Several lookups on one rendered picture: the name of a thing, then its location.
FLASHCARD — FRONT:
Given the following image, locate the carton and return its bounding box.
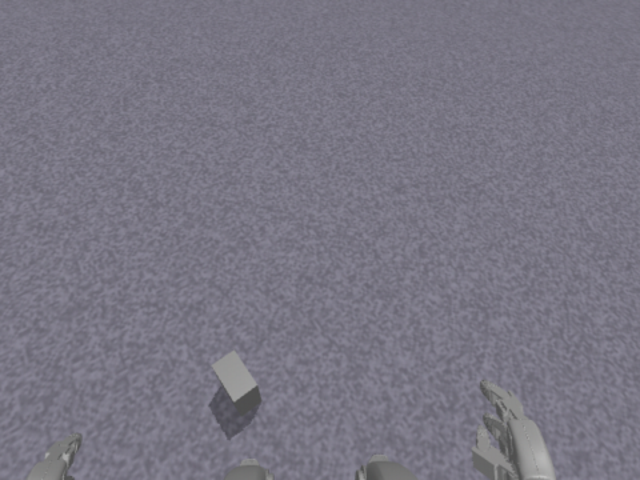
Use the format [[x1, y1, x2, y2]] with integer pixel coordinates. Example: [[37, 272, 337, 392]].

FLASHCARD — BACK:
[[211, 350, 262, 417]]

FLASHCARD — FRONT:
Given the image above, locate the left robot hand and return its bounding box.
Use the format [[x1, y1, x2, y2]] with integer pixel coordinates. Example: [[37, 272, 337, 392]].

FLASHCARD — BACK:
[[26, 433, 82, 480]]

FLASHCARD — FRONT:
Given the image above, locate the right robot hand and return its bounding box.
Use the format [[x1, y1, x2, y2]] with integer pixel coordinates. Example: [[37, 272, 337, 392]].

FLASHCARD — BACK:
[[472, 380, 556, 480]]

